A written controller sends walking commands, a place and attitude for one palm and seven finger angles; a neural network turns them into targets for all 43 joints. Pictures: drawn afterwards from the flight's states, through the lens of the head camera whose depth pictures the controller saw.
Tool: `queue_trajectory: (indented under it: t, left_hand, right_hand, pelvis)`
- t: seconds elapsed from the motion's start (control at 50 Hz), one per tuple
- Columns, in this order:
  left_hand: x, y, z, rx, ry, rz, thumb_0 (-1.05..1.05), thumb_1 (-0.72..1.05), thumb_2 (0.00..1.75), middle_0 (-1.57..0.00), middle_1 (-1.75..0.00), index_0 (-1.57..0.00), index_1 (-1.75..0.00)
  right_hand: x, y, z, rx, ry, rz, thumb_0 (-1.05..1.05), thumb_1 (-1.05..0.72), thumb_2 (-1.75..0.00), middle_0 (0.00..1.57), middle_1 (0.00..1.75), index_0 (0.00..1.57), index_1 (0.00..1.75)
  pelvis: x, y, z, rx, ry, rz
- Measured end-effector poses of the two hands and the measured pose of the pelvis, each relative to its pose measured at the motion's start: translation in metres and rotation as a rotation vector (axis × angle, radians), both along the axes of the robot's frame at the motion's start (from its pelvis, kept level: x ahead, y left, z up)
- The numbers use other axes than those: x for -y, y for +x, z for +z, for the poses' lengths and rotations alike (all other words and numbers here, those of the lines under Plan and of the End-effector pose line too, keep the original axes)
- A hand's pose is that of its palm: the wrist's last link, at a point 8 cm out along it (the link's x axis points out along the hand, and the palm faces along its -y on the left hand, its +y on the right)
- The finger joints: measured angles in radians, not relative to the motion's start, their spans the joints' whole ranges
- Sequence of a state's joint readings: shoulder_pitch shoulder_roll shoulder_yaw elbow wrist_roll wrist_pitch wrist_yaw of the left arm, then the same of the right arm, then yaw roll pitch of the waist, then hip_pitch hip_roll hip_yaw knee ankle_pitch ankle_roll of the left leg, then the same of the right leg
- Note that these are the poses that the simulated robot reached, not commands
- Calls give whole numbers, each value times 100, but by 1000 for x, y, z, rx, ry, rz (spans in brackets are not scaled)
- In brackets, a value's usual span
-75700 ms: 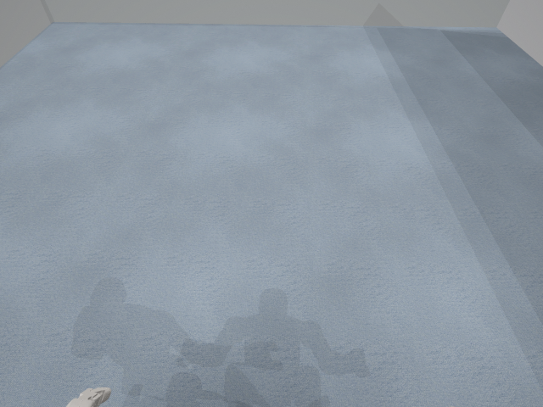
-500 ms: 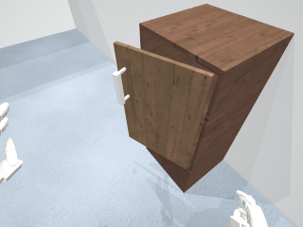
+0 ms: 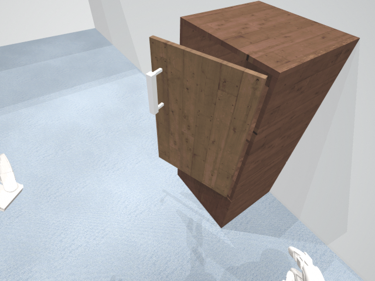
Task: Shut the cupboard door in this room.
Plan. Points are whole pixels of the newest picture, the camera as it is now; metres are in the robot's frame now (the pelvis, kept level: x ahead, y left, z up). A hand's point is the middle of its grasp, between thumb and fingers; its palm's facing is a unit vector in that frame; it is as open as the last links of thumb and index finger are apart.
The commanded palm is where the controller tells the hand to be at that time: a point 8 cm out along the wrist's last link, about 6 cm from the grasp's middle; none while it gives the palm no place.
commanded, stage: step back with the hand held close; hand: left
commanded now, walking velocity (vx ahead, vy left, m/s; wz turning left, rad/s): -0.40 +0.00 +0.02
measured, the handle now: (156, 91) +0.71 +0.14 +0.01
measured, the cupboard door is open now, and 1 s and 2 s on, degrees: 19 19 19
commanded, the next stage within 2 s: stop stepping back and stand still in 0.72 s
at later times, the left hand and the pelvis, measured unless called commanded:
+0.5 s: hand (28, 218) +0.16 +0.23 +0.18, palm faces +0.31 -0.84 -0.45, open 7.4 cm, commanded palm +0.08 +0.27 +0.20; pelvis -0.08 -0.02 +0.01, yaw -4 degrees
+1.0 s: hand out of the picture -0.02 +0.23 +0.18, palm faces +0.30 -0.84 -0.46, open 7.4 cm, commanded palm -0.09 +0.28 +0.20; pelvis -0.24 -0.02 +0.02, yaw -2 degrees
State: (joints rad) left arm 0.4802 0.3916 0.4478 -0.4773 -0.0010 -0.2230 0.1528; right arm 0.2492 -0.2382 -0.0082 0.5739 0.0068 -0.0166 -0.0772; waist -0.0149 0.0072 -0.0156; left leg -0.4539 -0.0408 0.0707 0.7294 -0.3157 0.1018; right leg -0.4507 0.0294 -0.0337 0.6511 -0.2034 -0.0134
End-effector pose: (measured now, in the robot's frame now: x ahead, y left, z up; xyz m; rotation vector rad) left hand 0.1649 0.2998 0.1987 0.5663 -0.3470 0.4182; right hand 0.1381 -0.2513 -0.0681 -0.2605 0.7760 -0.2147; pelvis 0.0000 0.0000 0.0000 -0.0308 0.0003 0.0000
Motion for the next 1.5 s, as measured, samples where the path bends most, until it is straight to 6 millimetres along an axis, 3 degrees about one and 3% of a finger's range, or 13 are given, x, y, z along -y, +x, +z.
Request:
queue_trajectory:
  t: [0.16,0.32,0.42,0.52,0.64,0.72,0.84,0.96,1.06,1.18,1.32,1.4,1.5]
  left_hand:
    - [-8,-13,0,-2,42,-34,1,89,90,-22,-30,-22,-30]
    - [-22,-28,6,28,-7,18,1,89,90,-21,-30,-22,-30]
    - [-1,-28,1,-2,-55,-51,2,89,90,-21,-30,-21,-30]
    - [37,-41,2,-65,17,-200,2,89,90,-21,-30,-21,-30]
    - [65,-106,25,-83,134,-294,2,89,90,-22,-30,-22,-30]
    - [50,-149,31,-59,125,-171,1,89,90,-22,-31,-22,-30]
    - [23,-168,4,-24,-84,-10,1,89,90,-21,-30,-22,-30]
    - [29,-205,-9,-126,-82,-113,2,89,90,-21,-30,-21,-30]
    - [27,-255,14,-109,12,-125,2,89,90,-22,-30,-22,-30]
    - [5,-321,31,28,8,-6,1,89,90,-22,-31,-22,-30]
    - [-23,-331,4,150,-160,47,1,89,90,-21,-30,-21,-30]
    - [-14,-345,2,55,-99,-26,2,90,90,-21,-30,-21,-30]
    - [-2,-387,18,-14,4,-45,2,89,90,-21,-30,-21,-30]
  right_hand:
    - [-2,-14,4,-8,-27,-11,1,-91,-90,20,30,20,30]
    - [-17,-10,12,-10,-28,43,1,-91,-90,20,30,20,30]
    - [-25,-4,20,26,3,104,1,-90,-90,20,30,20,30]
    - [-18,-18,24,110,41,120,1,-90,-90,21,30,20,30]
    - [8,-80,24,124,67,52,1,-91,-90,21,30,20,30]
    - [29,-131,24,34,12,-1,1,-91,-90,20,30,20,30]
    - [45,-189,9,-62,-55,-63,1,-91,-90,20,30,20,30]
    - [25,-234,24,2,-26,-81,1,-91,-90,20,30,20,30]
    - [4,-267,28,56,20,-42,1,-91,-90,20,30,20,30]
    - [-6,-304,17,4,15,25,1,-90,-90,20,30,20,30]
    - [-14,-335,8,55,-41,18,1,-90,-90,20,30,20,30]
    - [-28,-357,14,87,36,-10,1,-91,-90,20,30,20,30]
    - [-39,-379,13,58,79,18,1,-90,-90,20,30,20,30]
  pelvis:
    - [-6,-11,-1,-11,-13,8]
    - [-5,-16,10,-67,-45,16]
    - [4,-40,17,-133,-38,-33]
    - [19,-86,13,-139,-22,-74]
    - [37,-134,9,-71,-46,-53]
    - [41,-143,16,-50,20,-81]
    - [26,-173,13,-30,1,-28]
    - [18,-223,17,-20,7,-46]
    - [19,-258,22,-4,-19,1]
    - [12,-288,20,26,7,-9]
    - [-12,-332,-1,56,-14,15]
    - [-10,-351,5,64,-2,2]
    - [-4,-367,13,24,-5,17]
